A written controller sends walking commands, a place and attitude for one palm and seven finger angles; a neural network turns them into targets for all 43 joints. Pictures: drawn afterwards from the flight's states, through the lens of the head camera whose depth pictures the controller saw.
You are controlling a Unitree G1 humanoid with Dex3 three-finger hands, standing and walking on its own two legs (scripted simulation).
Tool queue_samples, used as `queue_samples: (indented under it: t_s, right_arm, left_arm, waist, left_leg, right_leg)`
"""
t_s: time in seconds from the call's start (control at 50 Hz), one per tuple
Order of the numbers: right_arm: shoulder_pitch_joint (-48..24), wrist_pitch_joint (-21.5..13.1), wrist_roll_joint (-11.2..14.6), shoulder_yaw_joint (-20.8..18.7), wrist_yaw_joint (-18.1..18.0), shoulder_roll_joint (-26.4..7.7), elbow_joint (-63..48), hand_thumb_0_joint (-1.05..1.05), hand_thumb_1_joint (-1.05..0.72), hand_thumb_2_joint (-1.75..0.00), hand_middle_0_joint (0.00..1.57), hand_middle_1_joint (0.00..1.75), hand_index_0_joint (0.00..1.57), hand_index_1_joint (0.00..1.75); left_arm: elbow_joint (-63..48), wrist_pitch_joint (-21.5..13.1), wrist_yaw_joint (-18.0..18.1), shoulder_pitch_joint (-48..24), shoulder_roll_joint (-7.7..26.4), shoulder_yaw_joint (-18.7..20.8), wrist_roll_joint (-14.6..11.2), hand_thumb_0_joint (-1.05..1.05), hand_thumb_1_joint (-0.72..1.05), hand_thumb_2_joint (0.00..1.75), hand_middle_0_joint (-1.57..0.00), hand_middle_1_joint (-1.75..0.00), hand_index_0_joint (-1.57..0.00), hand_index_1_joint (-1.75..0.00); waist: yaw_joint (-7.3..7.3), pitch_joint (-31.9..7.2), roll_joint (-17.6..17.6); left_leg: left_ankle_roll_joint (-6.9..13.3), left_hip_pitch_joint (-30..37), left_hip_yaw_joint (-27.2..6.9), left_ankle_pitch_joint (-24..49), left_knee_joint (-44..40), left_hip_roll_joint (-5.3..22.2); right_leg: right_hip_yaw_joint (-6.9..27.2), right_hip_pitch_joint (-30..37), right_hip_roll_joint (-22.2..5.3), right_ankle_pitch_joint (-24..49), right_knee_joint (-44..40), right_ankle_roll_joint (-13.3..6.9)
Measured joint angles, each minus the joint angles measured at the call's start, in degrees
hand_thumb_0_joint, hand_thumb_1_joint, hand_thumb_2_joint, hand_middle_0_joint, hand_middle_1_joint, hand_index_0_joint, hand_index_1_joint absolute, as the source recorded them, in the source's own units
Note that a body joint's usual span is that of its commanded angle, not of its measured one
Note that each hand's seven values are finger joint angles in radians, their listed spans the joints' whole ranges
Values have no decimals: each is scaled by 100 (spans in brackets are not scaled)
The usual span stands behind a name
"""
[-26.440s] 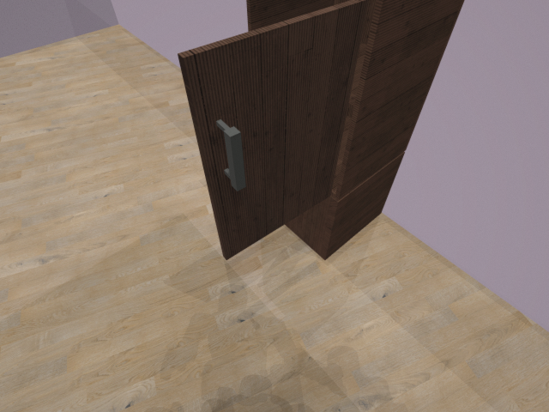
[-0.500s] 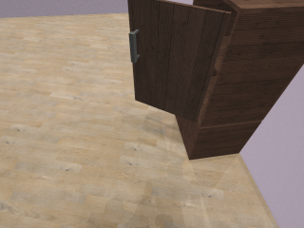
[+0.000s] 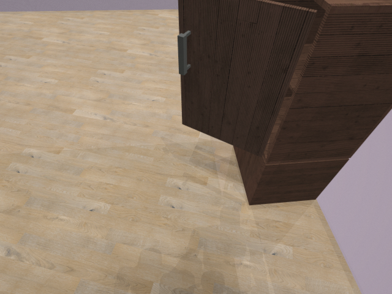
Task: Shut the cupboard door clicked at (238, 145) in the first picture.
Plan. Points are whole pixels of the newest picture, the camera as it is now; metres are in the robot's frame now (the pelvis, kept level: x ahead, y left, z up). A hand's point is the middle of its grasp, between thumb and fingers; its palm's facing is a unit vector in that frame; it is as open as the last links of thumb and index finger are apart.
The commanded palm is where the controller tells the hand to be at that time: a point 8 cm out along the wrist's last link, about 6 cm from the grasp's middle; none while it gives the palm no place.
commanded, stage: walk to a spot facing it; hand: left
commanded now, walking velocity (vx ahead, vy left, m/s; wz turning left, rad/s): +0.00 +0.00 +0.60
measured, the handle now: (185, 53) +0.86 +0.08 +0.05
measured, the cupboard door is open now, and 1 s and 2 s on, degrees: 55 55 55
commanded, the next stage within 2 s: none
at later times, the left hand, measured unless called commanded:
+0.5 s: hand out of the picture +0.05 +0.24 -0.15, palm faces +0.29 -0.92 -0.27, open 7.4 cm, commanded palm none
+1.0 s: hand out of the picture -0.11 +0.13 -0.18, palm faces +0.65 -0.72 -0.25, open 7.4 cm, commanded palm none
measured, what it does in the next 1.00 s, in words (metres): steps on the spot, turning left: right foot, then left foot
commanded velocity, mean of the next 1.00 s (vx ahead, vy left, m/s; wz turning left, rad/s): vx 0.00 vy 0.00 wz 0.60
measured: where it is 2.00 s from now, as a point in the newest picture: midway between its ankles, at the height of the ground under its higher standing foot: outside the picture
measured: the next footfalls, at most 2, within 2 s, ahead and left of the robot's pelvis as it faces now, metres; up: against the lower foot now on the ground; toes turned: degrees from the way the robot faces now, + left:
right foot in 0.60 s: +0.06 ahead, -0.14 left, +0.00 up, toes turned +24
left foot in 1.00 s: -0.04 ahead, +0.09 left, +0.00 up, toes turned +45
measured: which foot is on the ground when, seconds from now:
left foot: down 0.00-0.60, up 0.62-0.98, down 1.00-1.00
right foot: down 0.00-0.14, up 0.16-0.58, down 0.60-1.00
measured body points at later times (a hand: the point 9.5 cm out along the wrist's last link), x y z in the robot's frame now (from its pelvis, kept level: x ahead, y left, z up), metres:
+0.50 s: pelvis -0.01 -0.01 +0.01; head +0.04 +0.02 +0.45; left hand +0.03 +0.29 -0.13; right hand +0.12 -0.24 -0.13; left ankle +0.04 +0.10 -0.73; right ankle +0.01 -0.17 -0.68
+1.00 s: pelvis +0.00 -0.04 -0.01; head +0.04 +0.00 +0.44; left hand -0.14 +0.17 -0.16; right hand +0.24 -0.17 -0.15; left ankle -0.07 +0.06 -0.73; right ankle +0.02 -0.16 -0.73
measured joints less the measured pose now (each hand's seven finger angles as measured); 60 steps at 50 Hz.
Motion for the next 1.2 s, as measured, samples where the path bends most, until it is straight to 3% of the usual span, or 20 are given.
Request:
queue_samples:
  t_s: [0.08,0.12,0.14,0.2,0.24,0.3,0.38,0.48,0.58,0.62,0.66,0.72,0.76,0.82,0.94,0.98,1.0,1.04,1.1,1.2]
  right_arm:
    - [55,133,-12,-112,62,-16,-136,1,-91,-90,20,30,20,30]
    - [72,135,-10,-137,103,-36,-249,1,-91,-90,20,30,20,30]
    - [61,99,-26,-143,110,-63,-317,1,-91,-90,20,30,20,30]
    - [-113,-4,-63,-149,67,-141,-488,1,-91,-90,20,30,20,30]
    - [-184,-24,-82,-151,36,-198,-599,1,-91,-90,20,30,20,30]
    - [-263,-52,-88,-150,9,-270,-713,1,-91,-90,20,30,20,30]
    - [-334,-62,-79,-171,20,-334,-814,1,-91,-90,20,30,20,30]
    - [-403,7,-93,-247,77,-419,-926,1,-90,-90,20,30,20,30]
    - [-447,128,-92,-356,119,-558,-1036,1,-90,-90,20,30,20,30]
    - [-473,188,-46,-431,134,-601,-1054,1,-90,-90,20,30,20,30]
    - [-519,233,-66,-493,162,-701,-1047,1,-91,-90,20,30,20,30]
    - [-509,231,-79,-508,221,-750,-1104,1,-91,-90,20,30,20,30]
    - [-495,219,-56,-477,255,-730,-1144,1,-91,-90,20,30,20,30]
    - [-499,253,-31,-416,279,-675,-1136,1,-91,-90,20,30,20,30]
    - [-749,294,-3,-286,303,-533,-1082,1,-91,-90,20,30,20,30]
    - [-840,232,3,-248,310,-492,-1143,1,-91,-90,20,30,20,30]
    - [-862,176,-4,-229,322,-502,-1203,1,-91,-90,20,30,20,30]
    - [-962,48,-16,-228,291,-455,-1263,1,-91,-90,20,30,20,30]
    - [-999,-21,-41,-163,210,-380,-1341,1,-91,-90,20,30,20,30]
    - [-887,14,-85,-121,124,-389,-1361,1,-91,-90,20,30,20,30]
  left_arm:
    - [-221,49,14,-102,100,105,67,0,90,90,-20,-30,-21,-30]
    - [-326,62,9,-164,182,151,78,0,90,90,-20,-30,-21,-30]
    - [-381,78,-3,-214,216,172,55,0,90,90,-20,-30,-21,-30]
    - [-558,206,-9,-452,302,186,11,0,90,90,-20,-30,-21,-30]
    - [-653,263,-28,-609,345,212,29,0,91,90,-20,-30,-20,-30]
    - [-841,227,-82,-807,427,248,55,0,91,90,-20,-30,-20,-30]
    - [-1080,171,-110,-981,552,278,69,0,91,90,-20,-30,-20,-30]
    - [-1247,201,-114,-1090,632,262,75,0,91,90,-20,-30,-20,-30]
    - [-1369,167,-119,-994,594,176,34,0,91,90,-20,-30,-20,-30]
    - [-1406,102,-102,-836,585,160,73,0,91,90,-20,-30,-20,-30]
    - [-1328,136,-54,-711,483,99,85,0,90,90,-20,-30,-20,-30]
    - [-1209,149,-15,-481,377,78,65,0,90,90,-20,-30,-21,-30]
    - [-1166,105,-16,-372,340,65,55,0,90,90,-20,-30,-21,-30]
    - [-1174,27,-24,-269,284,51,52,0,90,90,-20,-30,-21,-30]
    - [-1216,-21,-59,-107,271,83,92,0,90,90,-20,-30,-21,-30]
    - [-1193,-7,-73,-39,331,114,86,0,90,90,-20,-30,-21,-30]
    - [-1190,7,-83,27,361,127,67,0,90,90,-20,-30,-21,-30]
    - [-1132,117,-87,7,476,157,24,0,90,90,-20,-30,-21,-30]
    - [-1086,309,-51,-115,592,205,32,0,90,90,-20,-30,-21,-30]
    - [-1251,320,-139,-449,619,244,35,0,91,90,-20,-30,-20,-30]
  waist:
    - [-63,119,-46]
    - [-71,175,-165]
    - [-69,202,-225]
    - [-54,351,-263]
    - [-82,348,-200]
    - [-87,304,-115]
    - [-85,209,-55]
    - [-127,103,13]
    - [-137,42,145]
    - [-55,0,111]
    - [-52,59,218]
    - [-73,113,188]
    - [-114,182,114]
    - [-108,286,22]
    - [91,434,-156]
    - [144,438,-248]
    - [159,401,-258]
    - [172,412,-376]
    - [213,399,-419]
    - [151,312,-208]
  left_leg:
    - [-128,-393,222,-916,1199,127]
    - [-134,-314,346,-689,995,178]
    - [72,-333,369,-516,932,103]
    - [342,-427,334,-508,894,-62]
    - [338,-409,236,-320,573,-127]
    - [328,-345,58,78,-1,-206]
    - [289,-304,-230,450,-509,-262]
    - [162,-377,-642,647,-682,-325]
    - [-50,-563,-1064,691,-540,-454]
    - [-194,-870,-1054,4,95,-583]
    - [-268,-1308,-857,-855,1548,-611]
    - [-360,-1609,-449,-1003,3075,-455]
    - [-431,-1540,-264,-974,3323,-280]
    - [-479,-1257,-97,-1040,3026,-51]
    - [-393,-542,230,-1266,1601,146]
    - [-325,-218,358,-983,860,109]
    - [-262,-15,394,-472,405,107]
    - [-67,-86,349,-506,502,7]
    - [26,-69,226,-623,539,-19]
    - [-36,54,-167,-286,76,-19]
  right_leg:
    - [-366,-27,-121,-331,436,44]
    - [-505,-94,-283,-550,771,125]
    - [-532,-249,-406,-652,1101,170]
    - [87,-1046,-331,-1243,2655,230]
    - [397,-1513,-228,-986,3332,256]
    - [689,-1968,-189,-363,3633,348]
    - [904,-2127,-181,-48,3281,454]
    - [980,-1888,-79,-191,2469,501]
    - [908,-1155,149,-131,832,387]
    - [890,-924,110,148,211,148]
    - [728,-856,64,226,257,32]
    - [559,-655,-101,250,91,11]
    - [418,-543,-219,243,30,6]
    - [141,-423,-375,159,53,14]
    - [-397,-388,-640,-170,447,105]
    - [-547,-448,-756,-353,731,178]
    - [-605,-546,-803,-476,999,220]
    - [-269,-984,-846,-891,2015,347]
    - [279,-1592,-619,-1165,3244,411]
    - [605,-1978,-427,-625,3186,492]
